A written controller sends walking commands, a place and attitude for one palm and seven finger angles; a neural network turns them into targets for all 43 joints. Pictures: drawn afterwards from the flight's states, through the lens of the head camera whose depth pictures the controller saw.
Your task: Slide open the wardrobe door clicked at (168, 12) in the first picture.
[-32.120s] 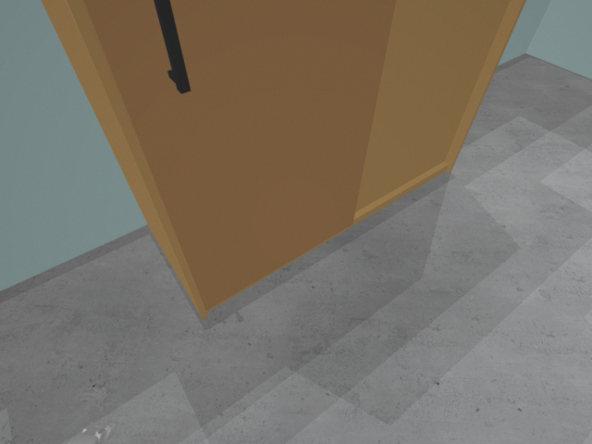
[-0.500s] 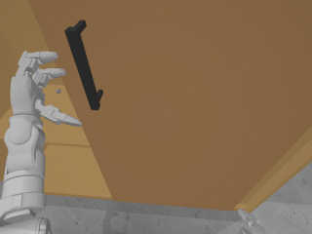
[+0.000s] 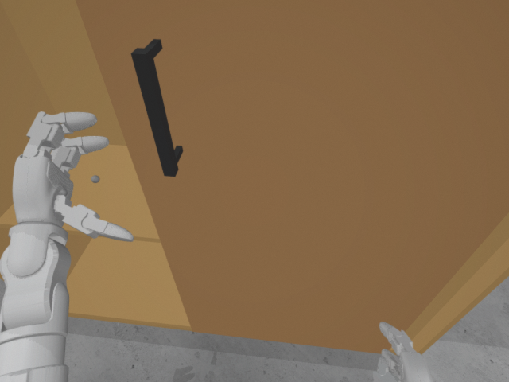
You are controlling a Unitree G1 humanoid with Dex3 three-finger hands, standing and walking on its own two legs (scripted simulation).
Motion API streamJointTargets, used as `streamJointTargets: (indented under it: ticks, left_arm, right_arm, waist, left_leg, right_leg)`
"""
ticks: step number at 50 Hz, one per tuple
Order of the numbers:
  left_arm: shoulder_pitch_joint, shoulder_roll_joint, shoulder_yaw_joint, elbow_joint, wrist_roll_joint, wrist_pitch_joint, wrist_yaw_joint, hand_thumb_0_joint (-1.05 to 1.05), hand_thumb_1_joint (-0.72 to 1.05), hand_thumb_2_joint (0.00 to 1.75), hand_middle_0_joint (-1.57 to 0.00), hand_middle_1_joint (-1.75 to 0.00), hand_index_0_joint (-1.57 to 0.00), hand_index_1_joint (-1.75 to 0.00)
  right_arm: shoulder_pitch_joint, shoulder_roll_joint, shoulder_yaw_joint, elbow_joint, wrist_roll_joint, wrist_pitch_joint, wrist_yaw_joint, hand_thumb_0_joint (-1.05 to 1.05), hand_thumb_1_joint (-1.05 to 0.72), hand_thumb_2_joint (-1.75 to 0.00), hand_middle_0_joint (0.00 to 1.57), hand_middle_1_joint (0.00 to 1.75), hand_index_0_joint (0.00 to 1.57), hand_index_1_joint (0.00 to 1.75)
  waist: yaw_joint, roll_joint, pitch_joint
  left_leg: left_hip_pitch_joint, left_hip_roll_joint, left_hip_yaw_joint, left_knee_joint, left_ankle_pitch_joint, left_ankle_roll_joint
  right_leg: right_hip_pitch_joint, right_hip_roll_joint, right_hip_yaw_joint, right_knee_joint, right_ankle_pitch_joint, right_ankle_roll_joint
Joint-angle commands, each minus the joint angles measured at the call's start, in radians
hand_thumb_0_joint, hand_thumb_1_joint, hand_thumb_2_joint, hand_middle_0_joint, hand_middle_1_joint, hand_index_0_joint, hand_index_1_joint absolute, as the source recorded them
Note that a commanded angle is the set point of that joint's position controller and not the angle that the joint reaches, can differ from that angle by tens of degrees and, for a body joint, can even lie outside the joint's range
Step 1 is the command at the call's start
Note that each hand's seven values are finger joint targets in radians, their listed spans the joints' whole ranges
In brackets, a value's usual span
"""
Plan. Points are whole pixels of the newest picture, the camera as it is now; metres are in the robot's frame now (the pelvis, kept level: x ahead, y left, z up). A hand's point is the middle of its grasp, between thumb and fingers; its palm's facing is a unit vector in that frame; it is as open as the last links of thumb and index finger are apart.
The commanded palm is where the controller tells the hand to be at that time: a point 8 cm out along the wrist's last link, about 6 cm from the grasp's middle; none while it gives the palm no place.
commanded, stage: slip the hand off the handle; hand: left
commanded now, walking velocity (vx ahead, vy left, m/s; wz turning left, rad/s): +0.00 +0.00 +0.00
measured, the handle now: (163, 113) +0.42 +0.19 +0.24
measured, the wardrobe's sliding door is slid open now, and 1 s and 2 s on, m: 0.59 0.59 0.59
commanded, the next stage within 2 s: draw the hand back to the body in 0.26 s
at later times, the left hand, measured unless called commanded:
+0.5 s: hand (87, 206) +0.26 +0.24 +0.19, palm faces +0.17 -0.98 -0.10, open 14.7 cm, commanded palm +0.22 +0.29 +0.20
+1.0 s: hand (60, 231) +0.23 +0.26 +0.19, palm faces +0.36 -0.90 -0.23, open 14.2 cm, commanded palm +0.18 +0.29 +0.20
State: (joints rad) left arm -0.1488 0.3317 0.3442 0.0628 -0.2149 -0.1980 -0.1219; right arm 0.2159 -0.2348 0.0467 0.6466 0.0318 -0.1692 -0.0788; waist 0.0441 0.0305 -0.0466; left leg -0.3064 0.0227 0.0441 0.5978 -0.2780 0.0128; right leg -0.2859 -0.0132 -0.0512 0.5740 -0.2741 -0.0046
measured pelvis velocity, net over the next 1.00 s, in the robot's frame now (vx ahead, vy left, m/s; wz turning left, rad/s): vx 0.01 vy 0.00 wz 0.02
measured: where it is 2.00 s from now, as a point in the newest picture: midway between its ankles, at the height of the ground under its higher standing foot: outside the picture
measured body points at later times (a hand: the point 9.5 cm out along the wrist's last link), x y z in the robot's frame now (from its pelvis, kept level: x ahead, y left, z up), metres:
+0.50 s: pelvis +0.01 -0.01 +0.00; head -0.02 -0.03 +0.45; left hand +0.25 +0.30 +0.20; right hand +0.20 -0.23 -0.07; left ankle +0.03 +0.11 -0.73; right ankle +0.02 -0.12 -0.73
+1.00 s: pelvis +0.01 +0.00 +0.01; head -0.02 -0.01 +0.46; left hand +0.20 +0.31 +0.20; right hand +0.23 -0.21 -0.04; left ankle +0.03 +0.11 -0.73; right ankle +0.02 -0.12 -0.73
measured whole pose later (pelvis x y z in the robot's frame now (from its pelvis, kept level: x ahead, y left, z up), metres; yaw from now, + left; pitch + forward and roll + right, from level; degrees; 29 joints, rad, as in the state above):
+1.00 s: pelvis +0.01 +0.00 +0.01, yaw +1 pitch -4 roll -1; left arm 0.22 0.37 0.37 -0.33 -0.20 0.10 -0.07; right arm 0.18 -0.24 0.06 0.62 0.02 -0.23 -0.09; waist 0.08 0.05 -0.01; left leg -0.19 0.02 0.02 0.53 -0.27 0.01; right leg -0.14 -0.01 -0.08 0.48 -0.26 -0.01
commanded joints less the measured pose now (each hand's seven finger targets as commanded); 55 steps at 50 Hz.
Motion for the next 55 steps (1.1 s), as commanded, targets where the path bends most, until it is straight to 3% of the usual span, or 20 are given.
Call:
streamJointTargets:
  ticks: [1,4,7,9,13,14,19,20,22,26,29,32,36,38,44,45,46,47,50,55]
  left_arm:
    - [-0.283,0.195,0.037,-0.257,-0.028,-0.051,-0.018,0.00,-0.55,0.20,-0.25,-1.15,-0.25,-1.15]
    - [-0.230,0.217,0.067,-0.287,-0.037,-0.039,-0.022,0.00,-0.55,0.20,-0.25,-1.15,-0.25,-1.15]
    - [-0.215,0.178,0.032,-0.331,-0.042,-0.032,-0.022,0.00,-0.55,0.20,-0.25,-1.15,-0.25,-1.15]
    - [-0.161,0.217,0.077,-0.352,-0.042,-0.033,-0.017,0.00,-0.55,0.20,-0.25,-1.15,-0.25,-1.15]
    - [-0.103,0.217,0.099,-0.394,-0.062,-0.029,-0.030,0.00,-0.55,0.20,-0.25,-1.15,-0.25,-1.15]
    - [-0.094,0.238,0.122,-0.367,-0.066,-0.026,-0.032,0.00,-0.55,0.20,-0.25,-1.15,-0.25,-1.15]
    - [-0.171,0.224,0.089,-0.358,-0.074,-0.027,-0.055,0.00,-0.55,0.20,-0.25,-1.15,-0.25,-1.15]
    - [-0.081,0.239,0.064,-0.238,-0.100,0.101,-0.107,0.00,-0.55,0.20,-0.25,-1.15,-0.25,-1.15]
    - [-0.198,0.261,0.063,-0.343,-0.120,0.208,-0.150,0.00,-0.55,0.20,-0.25,-1.15,-0.25,-1.15]
    - [-0.127,0.353,0.162,-0.368,-0.160,0.377,-0.227,0.00,-0.55,0.20,-0.25,-1.15,-0.25,-1.15]
    - [-0.043,0.376,0.242,-0.438,-0.198,0.398,-0.243,0.00,-0.55,0.20,-0.25,-1.15,-0.25,-1.15]
    - [0.004,0.303,0.212,-0.398,-0.213,0.392,-0.234,0.00,-0.55,0.20,-0.25,-1.15,-0.25,-1.15]
    - [0.030,0.242,0.135,-0.451,-0.186,0.424,-0.223,0.00,-0.55,0.20,-0.25,-1.15,-0.25,-1.15]
    - [0.046,0.264,0.147,-0.481,-0.175,0.436,-0.216,0.00,-0.55,0.20,-0.25,-1.15,-0.25,-1.15]
    - [0.056,0.319,0.203,-0.573,-0.170,0.405,-0.199,0.00,-0.37,0.29,-0.24,-1.04,-0.24,-1.04]
    - [-0.023,0.362,0.178,-0.720,0.004,0.272,-0.005,0.00,-0.33,0.31,-0.24,-1.02,-0.24,-1.02]
    - [0.141,0.242,0.134,-0.575,0.011,0.238,0.073,0.00,-0.30,0.32,-0.24,-1.00,-0.24,-1.00]
    - [0.216,0.200,0.097,-0.559,0.036,0.209,0.116,0.00,-0.26,0.34,-0.24,-0.98,-0.24,-0.98]
    - [0.251,0.199,0.075,-0.634,0.078,0.130,0.181,0.00,-0.15,0.39,-0.24,-0.92,-0.24,-0.92]
    - [0.276,0.189,0.051,-0.653,0.115,0.070,0.226,0.00,0.03,0.48,-0.23,-0.81,-0.23,-0.81]
  right_arm:
    - [-0.126,-0.123,-0.041,-0.153,0.012,-0.067,-0.011,0.00,-0.90,-0.90,0.20,0.30,0.20,0.30]
    - [-0.132,-0.125,-0.039,-0.152,0.010,-0.073,-0.016,0.00,-0.90,-0.90,0.20,0.30,0.20,0.30]
    - [-0.140,-0.116,-0.033,-0.159,0.011,-0.087,-0.016,0.00,-0.90,-0.90,0.20,0.30,0.20,0.30]
    - [-0.139,-0.122,-0.036,-0.156,0.005,-0.090,-0.016,0.00,-0.90,-0.90,0.20,0.30,0.20,0.30]
    - [-0.151,-0.114,-0.032,-0.163,0.007,-0.094,-0.016,0.00,-0.90,-0.90,0.20,0.30,0.20,0.30]
    - [-0.148,-0.118,-0.032,-0.153,0.008,-0.093,-0.019,0.00,-0.90,-0.90,0.20,0.30,0.20,0.30]
    - [-0.145,-0.120,-0.033,-0.139,0.012,-0.106,-0.034,0.00,-0.90,-0.90,0.20,0.30,0.20,0.30]
    - [-0.150,-0.136,-0.028,-0.146,0.033,-0.105,-0.045,0.00,-0.90,-0.90,0.20,0.30,0.20,0.30]
    - [-0.175,-0.133,-0.020,-0.172,0.047,-0.110,-0.065,0.00,-0.90,-0.90,0.20,0.30,0.20,0.30]
    - [-0.191,-0.142,-0.010,-0.193,0.053,-0.120,-0.068,0.00,-0.90,-0.90,0.20,0.30,0.20,0.30]
    - [-0.198,-0.131,-0.005,-0.214,0.049,-0.125,-0.046,0.00,-0.90,-0.90,0.20,0.30,0.20,0.30]
    - [-0.176,-0.133,-0.011,-0.204,0.052,-0.122,-0.031,0.00,-0.90,-0.90,0.20,0.30,0.20,0.30]
    - [-0.175,-0.137,-0.015,-0.215,0.056,-0.116,-0.025,0.00,-0.90,-0.90,0.20,0.30,0.20,0.30]
    - [-0.172,-0.139,-0.016,-0.217,0.053,-0.115,-0.030,0.00,-0.90,-0.90,0.20,0.30,0.20,0.30]
    - [-0.182,-0.133,-0.010,-0.207,0.043,-0.116,-0.038,0.00,-0.90,-0.90,0.20,0.30,0.20,0.30]
    - [-0.194,-0.114,-0.022,-0.205,-0.006,-0.126,-0.025,0.00,-0.90,-0.90,0.20,0.30,0.20,0.30]
    - [-0.172,-0.112,-0.024,-0.171,-0.013,-0.128,-0.022,0.00,-0.90,-0.90,0.20,0.30,0.20,0.30]
    - [-0.161,-0.106,-0.025,-0.166,-0.013,-0.114,-0.014,0.00,-0.90,-0.90,0.20,0.30,0.20,0.30]
    - [-0.153,-0.109,-0.039,-0.159,-0.020,-0.092,-0.005,0.00,-0.90,-0.90,0.20,0.30,0.20,0.30]
    - [-0.160,-0.109,-0.048,-0.145,-0.030,-0.077,-0.008,0.00,-0.90,-0.90,0.20,0.30,0.20,0.30]
  waist:
    - [-0.002,0.029,-0.136]
    - [0.010,0.021,-0.136]
    - [0.007,0.030,-0.122]
    - [0.021,0.022,-0.128]
    - [0.024,0.020,-0.128]
    - [0.022,-0.009,-0.105]
    - [-0.002,0.027,-0.090]
    - [0.013,0.059,-0.117]
    - [0.011,0.051,-0.122]
    - [0.038,0.023,-0.178]
    - [0.058,0.023,-0.197]
    - [0.035,-0.021,-0.120]
    - [0.025,0.034,-0.082]
    - [0.026,0.034,-0.074]
    - [0.033,0.045,-0.079]
    - [0.037,0.074,0.035]
    - [0.021,0.034,0.068]
    - [0.025,0.022,0.067]
    - [0.025,0.067,-0.047]
    - [0.019,0.028,-0.040]
  left_leg:
    - [0.095,-0.013,-0.049,-0.119,0.045,0.007]
    - [0.098,-0.013,-0.048,-0.120,0.045,0.009]
    - [0.101,-0.018,-0.052,-0.123,0.030,0.008]
    - [0.099,-0.018,-0.048,-0.119,0.050,0.010]
    - [0.093,-0.023,-0.040,-0.115,0.066,0.009]
    - [0.082,-0.019,-0.037,-0.112,0.064,0.011]
    - [0.093,-0.024,-0.036,-0.103,0.034,0.013]
    - [0.094,-0.017,-0.042,-0.130,0.007,0.016]
    - [0.119,-0.021,-0.051,-0.143,0.029,0.022]
    - [0.156,-0.022,-0.057,-0.130,0.156,0.030]
    - [0.178,-0.024,-0.058,-0.116,0.235,0.020]
    - [0.165,-0.020,-0.053,-0.119,0.202,0.017]
    - [0.178,-0.018,-0.053,-0.131,0.178,0.018]
    - [0.181,-0.018,-0.058,-0.140,0.156,0.021]
    - [0.195,-0.018,-0.068,-0.147,0.157,0.019]
    - [0.129,-0.030,-0.050,-0.152,0.136,0.014]
    - [0.122,-0.019,-0.052,-0.161,0.095,0.003]
    - [0.124,-0.012,-0.055,-0.173,0.072,0.005]
    - [0.173,-0.009,-0.047,-0.193,0.080,0.012]
    - [0.191,-0.004,-0.053,-0.223,0.086,0.016]
  right_leg:
    - [-0.005,0.025,0.015,-0.109,0.035,-0.019]
    - [0.009,0.026,0.015,-0.115,0.034,-0.019]
    - [0.000,0.023,0.014,-0.118,0.021,-0.016]
    - [0.020,0.022,0.018,-0.120,0.036,-0.017]
    - [0.036,0.017,0.022,-0.127,0.047,-0.013]
    - [0.035,0.017,0.024,-0.133,0.044,-0.011]
    - [0.002,0.014,0.036,-0.146,0.005,-0.008]
    - [0.056,0.004,0.043,-0.156,0.013,-0.011]
    - [0.074,0.003,0.033,-0.171,0.029,-0.007]
    - [0.141,-0.004,0.028,-0.154,0.175,-0.005]
    - [0.170,0.005,0.023,-0.137,0.269,-0.007]
    - [0.102,0.013,0.008,-0.145,0.236,0.001]
    - [0.066,0.017,-0.002,-0.148,0.192,-0.003]
    - [0.058,0.020,-0.005,-0.155,0.155,-0.004]
    - [0.079,0.025,-0.005,-0.173,0.135,-0.008]
    - [0.038,0.014,0.035,-0.234,0.107,-0.008]
    - [0.025,0.007,0.014,-0.226,0.072,-0.013]
    - [0.039,0.002,0.014,-0.219,0.055,-0.011]
    - [0.112,-0.007,0.023,-0.205,0.070,-0.012]
    - [0.136,-0.004,0.019,-0.217,0.074,-0.012]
